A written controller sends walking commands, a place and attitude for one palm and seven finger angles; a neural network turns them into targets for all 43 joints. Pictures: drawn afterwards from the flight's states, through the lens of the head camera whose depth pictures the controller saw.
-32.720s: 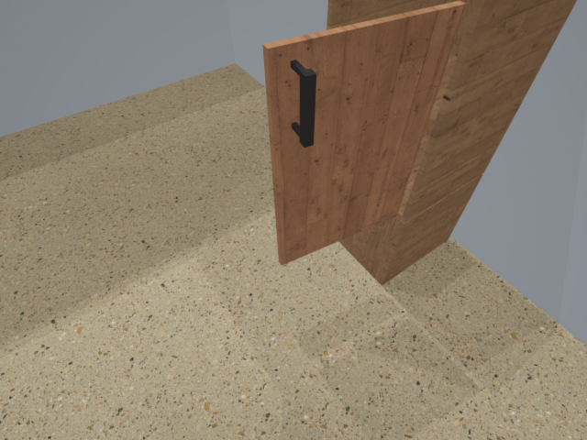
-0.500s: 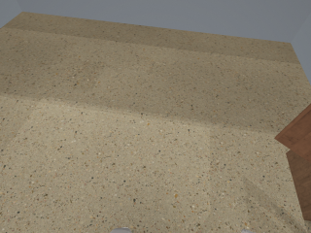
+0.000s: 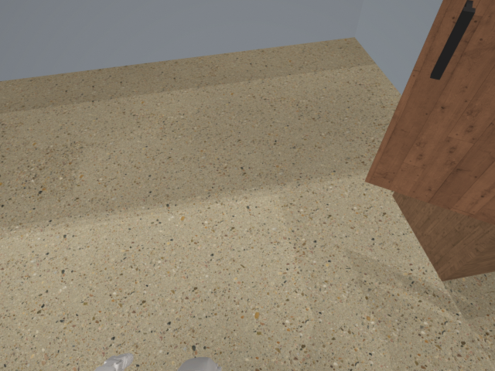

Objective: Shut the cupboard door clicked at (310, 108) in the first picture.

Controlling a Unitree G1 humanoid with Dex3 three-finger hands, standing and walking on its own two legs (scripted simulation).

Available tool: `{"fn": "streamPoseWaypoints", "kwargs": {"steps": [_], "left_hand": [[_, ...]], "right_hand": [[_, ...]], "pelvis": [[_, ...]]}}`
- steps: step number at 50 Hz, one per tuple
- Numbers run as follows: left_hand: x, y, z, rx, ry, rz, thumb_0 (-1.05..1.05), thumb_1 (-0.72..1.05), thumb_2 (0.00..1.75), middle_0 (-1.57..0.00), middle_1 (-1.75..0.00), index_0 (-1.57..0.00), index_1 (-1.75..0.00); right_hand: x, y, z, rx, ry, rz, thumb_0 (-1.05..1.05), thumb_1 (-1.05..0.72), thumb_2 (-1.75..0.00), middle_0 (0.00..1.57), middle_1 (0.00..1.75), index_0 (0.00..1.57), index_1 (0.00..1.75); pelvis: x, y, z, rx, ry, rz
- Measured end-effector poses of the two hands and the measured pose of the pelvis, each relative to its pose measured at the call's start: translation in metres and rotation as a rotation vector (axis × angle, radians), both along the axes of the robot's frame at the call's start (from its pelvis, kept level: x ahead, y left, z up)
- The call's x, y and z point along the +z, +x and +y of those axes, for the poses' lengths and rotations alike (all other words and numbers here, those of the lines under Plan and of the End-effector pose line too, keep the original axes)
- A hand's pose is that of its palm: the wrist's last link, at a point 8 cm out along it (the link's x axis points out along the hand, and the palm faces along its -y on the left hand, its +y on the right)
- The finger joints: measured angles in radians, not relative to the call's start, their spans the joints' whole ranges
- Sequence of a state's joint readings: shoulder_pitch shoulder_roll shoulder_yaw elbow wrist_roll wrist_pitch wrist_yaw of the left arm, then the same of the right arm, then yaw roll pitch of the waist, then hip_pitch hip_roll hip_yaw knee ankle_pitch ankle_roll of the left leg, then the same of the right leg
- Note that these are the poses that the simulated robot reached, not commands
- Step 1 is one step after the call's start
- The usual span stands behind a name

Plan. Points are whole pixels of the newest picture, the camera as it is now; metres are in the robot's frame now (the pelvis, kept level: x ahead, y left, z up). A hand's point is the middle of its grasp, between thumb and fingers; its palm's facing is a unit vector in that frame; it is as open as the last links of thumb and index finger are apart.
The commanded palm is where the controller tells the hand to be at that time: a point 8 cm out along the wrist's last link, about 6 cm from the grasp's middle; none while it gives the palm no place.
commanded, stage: turn to face it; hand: left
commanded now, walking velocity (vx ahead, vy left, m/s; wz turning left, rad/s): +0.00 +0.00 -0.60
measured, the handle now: (451, 41) +0.68 -0.37 +0.16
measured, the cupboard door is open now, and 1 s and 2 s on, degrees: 53 53 53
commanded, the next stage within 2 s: take the last steps up to it in 0.62 s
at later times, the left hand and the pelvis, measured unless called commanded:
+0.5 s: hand (147, 341) +0.19 +0.21 -0.16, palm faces -0.24 -0.95 -0.20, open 7.4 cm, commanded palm none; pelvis +0.04 +0.04 +0.01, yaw -16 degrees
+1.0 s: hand (181, 344) +0.19 +0.15 -0.18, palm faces -0.37 -0.92 -0.16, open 7.4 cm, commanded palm none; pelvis +0.08 +0.00 +0.00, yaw -24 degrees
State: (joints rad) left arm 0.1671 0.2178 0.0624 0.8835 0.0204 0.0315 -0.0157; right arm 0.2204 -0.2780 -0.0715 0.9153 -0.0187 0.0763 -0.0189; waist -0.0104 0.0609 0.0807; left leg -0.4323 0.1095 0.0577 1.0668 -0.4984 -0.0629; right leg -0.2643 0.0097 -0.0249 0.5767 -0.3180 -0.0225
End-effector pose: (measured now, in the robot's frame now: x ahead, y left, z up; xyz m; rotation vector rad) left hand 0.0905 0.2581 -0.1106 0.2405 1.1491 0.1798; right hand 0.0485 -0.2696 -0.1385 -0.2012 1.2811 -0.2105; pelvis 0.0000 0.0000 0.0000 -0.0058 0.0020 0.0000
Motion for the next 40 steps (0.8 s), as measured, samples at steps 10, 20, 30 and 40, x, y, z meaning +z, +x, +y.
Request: {"fn": "streamPoseWaypoints", "kwargs": {"steps": [10, 20, 30, 40], "left_hand": [[-0.015, 0.014, -0.002, -0.087, -0.052, 0.103, 0.01, 0.91, 0.9, -0.21, -0.3, -0.21, -0.3], [-0.028, 0.07, 0.018, -0.181, -0.082, 0.112, 0.01, 0.91, 0.9, -0.2, -0.3, -0.2, -0.3], [-0.007, 0.131, -0.023, -0.328, -0.057, 0.028, 0.01, 0.91, 0.9, -0.2, -0.3, -0.2, -0.3], [0.0, 0.126, -0.065, -0.391, -0.028, 0.019, 0.01, 0.91, 0.9, -0.2, -0.3, -0.2, -0.3]], "right_hand": [[0.027, 0.024, 0.009, -0.074, -0.034, -0.095, 0.01, -0.91, -0.89, 0.2, 0.3, 0.19, 0.29], [0.038, 0.006, 0.045, -0.142, -0.076, -0.091, 0.01, -0.91, -0.89, 0.2, 0.3, 0.2, 0.29], [0.019, -0.06, 0.051, -0.309, -0.002, 0.013, 0.01, -0.91, -0.89, 0.2, 0.3, 0.2, 0.3], [0.0, -0.09, 0.033, -0.427, 0.053, 0.068, 0.01, -0.91, -0.89, 0.2, 0.3, 0.2, 0.29]], "pelvis": [[0.008, 0.019, 0.013, -0.118, 0.009, 0.022], [0.008, 0.039, 0.038, -0.238, -0.035, 0.012], [0.009, 0.044, 0.025, -0.32, -0.03, 0.006], [0.007, 0.047, 0.003, -0.372, 0.005, -0.01]]}}
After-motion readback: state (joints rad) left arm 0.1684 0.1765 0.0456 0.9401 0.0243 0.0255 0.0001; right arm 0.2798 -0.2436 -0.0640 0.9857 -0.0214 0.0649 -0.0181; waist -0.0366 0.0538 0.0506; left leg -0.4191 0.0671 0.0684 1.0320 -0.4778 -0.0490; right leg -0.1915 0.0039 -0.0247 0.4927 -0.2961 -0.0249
